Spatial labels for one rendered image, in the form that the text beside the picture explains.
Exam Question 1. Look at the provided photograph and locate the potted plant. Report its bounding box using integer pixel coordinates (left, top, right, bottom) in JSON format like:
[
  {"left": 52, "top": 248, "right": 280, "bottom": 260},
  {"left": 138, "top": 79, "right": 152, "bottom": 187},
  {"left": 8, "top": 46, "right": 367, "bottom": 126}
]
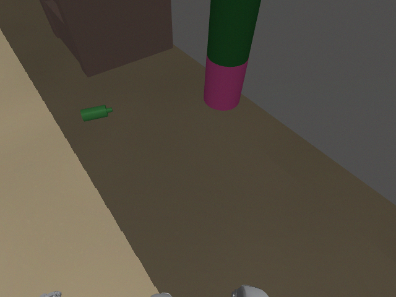
[{"left": 204, "top": 0, "right": 261, "bottom": 111}]

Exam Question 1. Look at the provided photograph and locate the armchair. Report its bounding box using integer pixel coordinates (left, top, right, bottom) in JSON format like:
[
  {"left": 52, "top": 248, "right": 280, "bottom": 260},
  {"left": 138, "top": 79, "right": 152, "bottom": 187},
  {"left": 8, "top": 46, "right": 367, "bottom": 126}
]
[{"left": 40, "top": 0, "right": 173, "bottom": 77}]

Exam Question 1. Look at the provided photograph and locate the bottle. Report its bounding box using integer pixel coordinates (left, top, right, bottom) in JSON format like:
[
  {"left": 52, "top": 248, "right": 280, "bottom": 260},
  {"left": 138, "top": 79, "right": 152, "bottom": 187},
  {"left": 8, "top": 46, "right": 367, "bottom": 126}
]
[{"left": 80, "top": 105, "right": 113, "bottom": 121}]

